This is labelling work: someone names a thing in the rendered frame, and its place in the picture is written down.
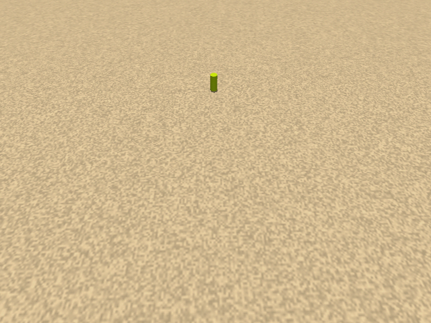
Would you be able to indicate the can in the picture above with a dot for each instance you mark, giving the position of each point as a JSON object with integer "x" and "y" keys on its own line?
{"x": 213, "y": 81}

